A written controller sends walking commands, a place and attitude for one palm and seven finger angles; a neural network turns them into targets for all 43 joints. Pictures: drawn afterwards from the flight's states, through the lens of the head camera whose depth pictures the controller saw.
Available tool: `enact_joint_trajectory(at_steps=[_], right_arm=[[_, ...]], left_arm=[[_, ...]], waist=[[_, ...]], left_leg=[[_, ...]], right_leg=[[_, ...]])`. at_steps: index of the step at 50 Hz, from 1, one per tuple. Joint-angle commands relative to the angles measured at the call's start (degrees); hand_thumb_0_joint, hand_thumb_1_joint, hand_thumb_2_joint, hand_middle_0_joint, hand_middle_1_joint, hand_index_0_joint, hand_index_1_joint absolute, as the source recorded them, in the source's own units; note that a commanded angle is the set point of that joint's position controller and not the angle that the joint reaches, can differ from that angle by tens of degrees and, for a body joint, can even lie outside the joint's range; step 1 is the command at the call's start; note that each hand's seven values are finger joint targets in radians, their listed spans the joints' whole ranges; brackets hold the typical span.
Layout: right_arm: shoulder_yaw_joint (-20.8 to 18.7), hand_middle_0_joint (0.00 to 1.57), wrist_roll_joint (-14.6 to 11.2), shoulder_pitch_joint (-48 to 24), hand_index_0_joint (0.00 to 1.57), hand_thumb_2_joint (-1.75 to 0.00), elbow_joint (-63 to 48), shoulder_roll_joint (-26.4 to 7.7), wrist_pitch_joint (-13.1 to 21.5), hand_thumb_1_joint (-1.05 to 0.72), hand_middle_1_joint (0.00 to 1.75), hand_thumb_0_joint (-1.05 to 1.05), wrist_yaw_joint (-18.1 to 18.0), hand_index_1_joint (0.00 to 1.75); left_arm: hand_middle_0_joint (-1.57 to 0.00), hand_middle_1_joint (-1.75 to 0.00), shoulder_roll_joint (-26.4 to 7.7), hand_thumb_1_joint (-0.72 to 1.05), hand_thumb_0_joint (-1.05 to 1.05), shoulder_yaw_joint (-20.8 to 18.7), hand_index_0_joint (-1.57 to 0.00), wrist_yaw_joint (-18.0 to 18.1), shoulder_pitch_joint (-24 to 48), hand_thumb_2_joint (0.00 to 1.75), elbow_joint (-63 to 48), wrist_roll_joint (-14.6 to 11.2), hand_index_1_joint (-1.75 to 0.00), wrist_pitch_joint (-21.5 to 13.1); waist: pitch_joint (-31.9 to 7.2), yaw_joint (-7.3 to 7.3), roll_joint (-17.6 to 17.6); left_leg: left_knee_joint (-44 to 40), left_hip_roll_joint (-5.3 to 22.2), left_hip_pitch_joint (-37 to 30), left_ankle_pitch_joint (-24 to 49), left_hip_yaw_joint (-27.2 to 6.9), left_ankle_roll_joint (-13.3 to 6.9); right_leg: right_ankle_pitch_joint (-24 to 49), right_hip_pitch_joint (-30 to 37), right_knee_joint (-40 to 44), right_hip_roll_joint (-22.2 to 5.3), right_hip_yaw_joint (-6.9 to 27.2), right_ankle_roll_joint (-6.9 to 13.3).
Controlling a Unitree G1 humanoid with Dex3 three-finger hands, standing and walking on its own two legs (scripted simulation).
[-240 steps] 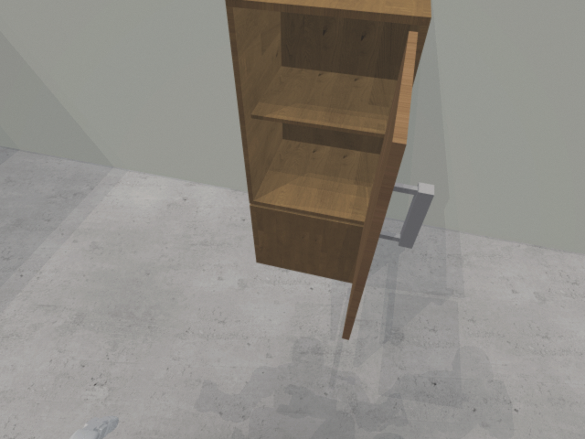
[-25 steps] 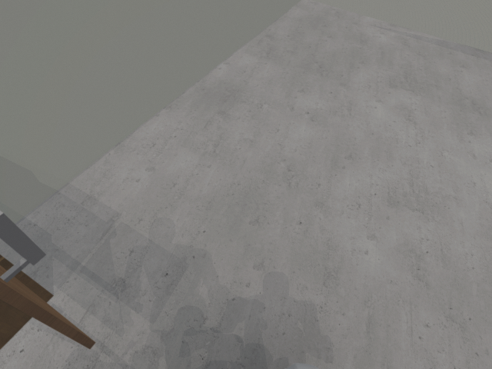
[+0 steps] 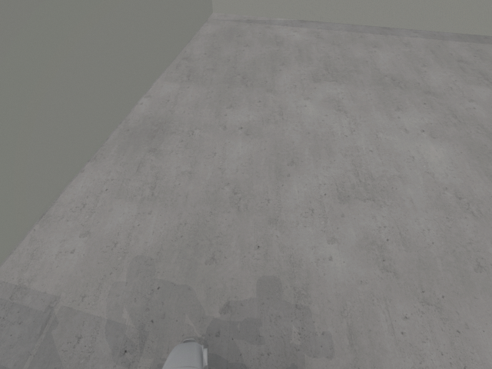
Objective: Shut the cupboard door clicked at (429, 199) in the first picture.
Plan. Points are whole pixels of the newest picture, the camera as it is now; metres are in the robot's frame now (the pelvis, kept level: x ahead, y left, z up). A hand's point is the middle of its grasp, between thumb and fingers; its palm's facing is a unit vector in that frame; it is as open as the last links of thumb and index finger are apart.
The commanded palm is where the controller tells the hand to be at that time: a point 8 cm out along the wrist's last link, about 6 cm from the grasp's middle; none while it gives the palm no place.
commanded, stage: walk around to get in front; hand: left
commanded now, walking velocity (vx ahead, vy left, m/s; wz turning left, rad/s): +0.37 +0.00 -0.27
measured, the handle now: out of the picture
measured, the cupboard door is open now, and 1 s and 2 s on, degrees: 89 89 89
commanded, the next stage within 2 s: none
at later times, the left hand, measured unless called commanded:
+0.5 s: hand (150, 278) +0.33 +0.24 -0.17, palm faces -0.14 -0.97 -0.17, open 7.4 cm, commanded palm none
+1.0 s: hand (205, 200) +0.55 +0.15 -0.17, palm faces -0.20 -0.95 -0.24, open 7.1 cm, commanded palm none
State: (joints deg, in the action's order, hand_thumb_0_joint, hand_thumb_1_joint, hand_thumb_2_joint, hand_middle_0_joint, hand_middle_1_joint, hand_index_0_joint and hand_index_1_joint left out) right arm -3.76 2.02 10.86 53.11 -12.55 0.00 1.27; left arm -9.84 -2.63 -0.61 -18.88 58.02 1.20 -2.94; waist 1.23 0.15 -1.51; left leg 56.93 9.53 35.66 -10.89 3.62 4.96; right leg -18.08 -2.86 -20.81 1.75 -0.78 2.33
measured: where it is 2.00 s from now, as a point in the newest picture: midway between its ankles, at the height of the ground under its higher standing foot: (288, 218)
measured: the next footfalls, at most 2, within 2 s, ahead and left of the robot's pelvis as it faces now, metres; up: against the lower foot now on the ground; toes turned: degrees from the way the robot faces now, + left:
left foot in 0.18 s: +0.24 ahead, +0.14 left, +0.00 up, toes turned +4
right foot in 0.74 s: +0.44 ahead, -0.12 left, +0.00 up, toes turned -24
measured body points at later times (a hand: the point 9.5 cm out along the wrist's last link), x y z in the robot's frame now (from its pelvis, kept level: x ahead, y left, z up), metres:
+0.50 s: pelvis +0.23 +0.06 +0.00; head +0.25 +0.08 +0.45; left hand +0.34 +0.29 -0.15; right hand +0.16 -0.17 -0.14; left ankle +0.20 +0.14 -0.74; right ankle +0.25 -0.10 -0.66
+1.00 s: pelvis +0.46 -0.03 +0.00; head +0.47 -0.03 +0.45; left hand +0.56 +0.20 -0.15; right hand +0.43 -0.27 -0.16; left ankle +0.55 +0.10 -0.68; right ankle +0.40 -0.10 -0.74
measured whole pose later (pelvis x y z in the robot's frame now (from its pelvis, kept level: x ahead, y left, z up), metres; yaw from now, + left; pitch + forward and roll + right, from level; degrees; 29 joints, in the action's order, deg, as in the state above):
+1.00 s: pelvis +0.46 -0.03 +0.00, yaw -15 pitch +0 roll -1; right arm -4.0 2.0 14.2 59.4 -9.8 0.8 -0.5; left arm -10.6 -4.2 1.1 -14.8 61.0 1.4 -4.7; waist 0.7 0.9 -1.4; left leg 56.0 9.8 32.3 -14.5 5.1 2.1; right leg -16.7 -7.6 -23.9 0.4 -9.4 2.7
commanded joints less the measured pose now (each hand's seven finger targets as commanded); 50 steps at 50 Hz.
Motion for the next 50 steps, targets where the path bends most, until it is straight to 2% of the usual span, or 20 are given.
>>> enact_joint_trajectory(at_steps=[1,5,7,8,9,10,11,13,17,23,30,33,35,36,37,38,41,44,46,50], right_arm=[[-0.22,0.2,-0.54,-6.22,0.2,-0.9,-5.66,-2.54,2.02,-0.9,0.3,0.0,0.55,0.3],[-0.11,0.2,-0.81,-6.0,0.2,-0.9,-5.85,-2.7,3.23,-0.9,0.3,0.0,0.24,0.3],[-0.87,0.2,-0.34,6.53,0.2,-0.9,-1.56,-5.13,3.95,-0.9,0.3,0.0,-0.99,0.3],[-2.09,0.2,0.28,15.91,0.2,-0.9,1.02,-10.52,4.21,-0.9,0.3,0.0,-1.79,0.3],[-3.42,0.2,0.53,20.17,0.2,-0.9,2.25,-16.57,4.24,-0.9,0.3,0.0,-2.11,0.3],[-2.77,0.2,-0.46,18.52,0.2,-0.9,1.69,-16.11,3.3,-0.9,0.3,0.0,-2.31,0.3],[-2.09,0.2,-0.3,12.45,0.2,-0.9,1.06,-12.23,3.42,-0.9,0.3,0.0,-2.43,0.3],[-0.08,0.2,-0.35,6.15,0.2,-0.9,0.07,-5.63,4.2,-0.9,0.3,0.0,-2.41,0.3],[0.56,0.2,-0.78,6.17,0.2,-0.9,2.48,-2.34,5.37,-0.9,0.3,0.0,-2.73,0.3],[0.28,0.2,-0.95,12.45,0.2,-0.9,6.16,-1.86,5.75,-0.9,0.3,0.0,-2.88,0.3],[0.39,0.2,-0.13,19.98,0.2,-0.9,10.15,-2.74,4.98,-0.9,0.3,0.0,-2.6,0.3],[0.47,0.2,-0.24,19.85,0.2,-0.9,10.94,-3.6,4.62,-0.9,0.3,0.0,-2.77,0.3],[0.28,0.2,-0.83,17.79,0.2,-0.9,10.69,-4.35,4.47,-0.9,0.3,0.0,-2.55,0.3],[0.54,0.2,-1.46,17.47,0.2,-0.9,9.8,-2.87,4.56,-0.9,0.3,0.0,-1.88,0.3],[1.19,0.2,-2.02,18.64,0.2,-0.9,7.71,0.61,5.02,-0.9,0.3,0.0,-1.96,0.3],[0.81,0.2,-2.05,13.62,0.2,-0.9,6.41,-1.04,4.87,-0.9,0.3,0.0,-2.16,0.3],[0.48,0.2,-1.21,7.95,0.2,-0.9,5.87,1.1,3.86,-0.9,0.3,0.0,-1.98,0.3],[0.6,0.2,-0.58,12.2,0.2,-0.9,7.15,3.98,1.99,-0.9,0.3,0.0,-1.68,0.3],[0.33,0.2,-0.45,12.22,0.2,-0.9,6.38,4.88,1.44,-0.9,0.3,0.0,-1.15,0.3],[0.42,0.2,-0.54,4.08,0.2,-0.9,3.25,3.93,2.14,-0.9,0.3,0.0,0.19,0.3]], left_arm=[[-0.2,-0.3,-10.0,0.9,0.0,-2.24,-0.2,1.11,-3.19,0.9,-1.78,0.04,-0.3,-1.63],[-0.2,-0.3,-10.69,0.9,0.0,-2.56,-0.2,1.65,-3.45,0.9,-0.64,0.35,-0.3,-1.34],[-0.2,-0.3,-10.72,0.9,0.0,-2.9,-0.2,1.6,-2.44,0.9,-0.38,-0.25,-0.3,-1.42],[-0.2,-0.3,-8.37,0.9,0.0,-2.87,-0.2,1.12,-3.75,0.9,-0.64,-0.84,-0.3,-1.39],[-0.2,-0.3,-4.68,0.9,0.0,-2.29,-0.2,0.16,-8.13,0.9,-1.14,-1.61,-0.3,-1.02],[-0.2,-0.3,-5.82,0.9,0.0,-2.11,-0.2,0.36,-5.15,0.9,-1.81,-0.94,-0.3,-0.87],[-0.2,-0.3,-5.76,0.9,0.0,-2.21,-0.2,0.41,-3.5,0.9,-1.27,-0.63,-0.3,-0.54],[-0.2,-0.3,-4.7,0.9,0.0,-2.4,-0.2,-0.64,0.27,0.9,-0.9,0.27,-0.3,0.08],[-0.2,-0.3,-1.17,0.9,0.0,-2.04,-0.2,-0.93,-3.65,0.9,0.61,0.69,-0.3,2.42],[-0.2,-0.3,-1.32,0.9,0.0,-2.11,-0.2,-1.37,5.57,0.9,-2.42,0.88,-0.3,2.92],[-0.2,-0.3,-0.73,0.9,0.0,-0.96,-0.2,-1.48,18.0,0.9,-5.6,0.52,-0.3,1.75],[-0.2,-0.3,-1.51,0.9,0.0,-1.17,-0.2,-1.19,14.74,0.9,-4.64,0.56,-0.3,0.97],[-0.2,-0.3,-4.28,0.9,0.0,-2.07,-0.2,-0.67,0.99,0.9,-0.21,0.88,-0.3,-0.02],[-0.2,-0.3,-8.93,0.9,0.0,-3.44,-0.2,-0.05,-7.11,0.9,2.34,1.23,-0.3,-0.84],[-0.2,-0.3,-15.13,0.9,0.0,-5.06,-0.2,0.74,-13.56,0.9,3.77,0.63,-0.3,-1.11],[-0.2,-0.3,-16.57,0.9,0.0,-5.14,-0.2,1.05,-12.22,0.9,3.76,-0.55,-0.3,-0.71],[-0.2,-0.3,-8.74,0.9,0.0,-3.03,-0.2,1.49,0.11,0.9,1.28,-0.45,-0.3,-1.0],[-0.2,-0.3,-4.87,0.9,0.0,-1.59,-0.2,1.51,2.42,0.9,1.53,0.24,-0.3,-1.88],[-0.2,-0.3,-3.84,0.9,0.0,-1.85,-0.2,1.52,2.5,0.9,1.09,0.5,-0.3,-2.24],[-0.2,-0.3,-5.34,0.9,0.0,-1.58,-0.2,1.11,0.33,0.9,2.37,0.25,-0.3,-2.4]], waist=[[5.33,-1.6,8.03],[2.76,-0.93,7.88],[-3.69,4.75,5.38],[-11.56,8.03,-3.22],[-16.35,7.06,-19.41],[-12.65,6.85,-15.34],[-7.36,5.01,-12.1],[2.97,2.26,-6.55],[1.88,-1.54,-4.91],[4.57,0.13,-3.01],[6.64,4.2,-4.52],[3.79,1.8,-5.85],[-3.83,-4.89,-3.24],[-9.92,-8.36,3.37],[-17.22,-8.87,15.08],[-15.14,-8.8,9.76],[-0.17,-3.24,1.82],[3.55,1.3,3.76],[4.0,2.42,6.6],[4.51,0.48,9.6]], left_leg=[[-8.44,-1.28,1.58,2.77,1.2,-0.74],[-19.21,-4.43,-9.94,-1.51,2.12,-3.23],[-26.75,-7.28,-28.61,1.92,3.08,-4.47],[-28.7,0.77,-42.57,1.35,-5.06,-6.45],[-35.75,18.05,-53.28,-0.92,-28.19,-11.81],[-41.39,19.81,-47.04,-8.42,-33.14,-13.44],[-44.82,18.64,-39.36,-16.72,-28.5,-12.79],[-46.86,13.61,-24.91,-13.73,-18.26,-10.51],[-46.91,8.78,-21.16,-2.68,-3.12,-9.23],[-48.23,8.69,-30.18,5.73,1.57,-11.09],[-44.16,9.57,-36.89,19.56,5.23,-11.84],[-36.73,9.71,-38.67,36.89,7.69,-11.03],[-20.18,7.02,-33.91,41.92,10.6,-8.23],[-5.78,4.07,-20.51,27.5,12.26,-5.91],[12.46,-5.62,-3.35,-18.08,10.46,-2.86],[21.41,-4.98,1.49,-22.32,1.87,-4.53],[19.25,1.43,1.71,-9.96,-2.49,-4.37],[10.12,1.43,-4.67,-7.39,-0.59,-3.38],[3.5,1.29,-6.33,-4.6,0.42,-2.72],[-10.71,0.07,-6.87,1.09,2.39,-2.69]], right_leg=[[20.79,-2.5,8.11,-13.85,10.29,6.77],[29.77,-1.0,2.42,-14.5,11.6,5.92],[37.49,-5.07,-13.28,-10.46,8.62,3.54],[25.94,-11.77,-27.58,-5.75,4.97,1.37],[-11.52,-27.6,-46.78,2.29,-0.48,-1.32],[-13.35,-30.09,-53.84,-0.53,4.4,-0.41],[-9.24,-31.93,-57.68,-3.32,4.43,-0.44],[-0.48,-31.13,-56.02,-7.39,3.37,-1.0],[4.98,-27.98,-50.75,-7.93,1.63,-2.26],[10.95,-37.14,-39.25,-9.48,-0.48,-4.07],[7.1,-32.39,-19.13,-6.77,-6.76,-2.18],[3.89,-23.95,-14.54,-3.36,-9.04,0.1],[8.96,-4.73,-8.5,-1.09,-9.98,1.75],[9.35,11.49,-7.71,-10.37,0.3,5.06],[16.7,25.8,-3.2,-26.57,26.49,12.68],[19.51,23.1,1.23,-29.05,29.24,14.84],[14.98,0.03,5.27,-23.63,14.63,9.71],[16.22,-11.77,8.67,-19.14,4.47,7.17],[15.77,-14.89,9.53,-16.9,1.11,6.76],[14.35,-11.44,9.09,-15.16,-0.08,5.89]])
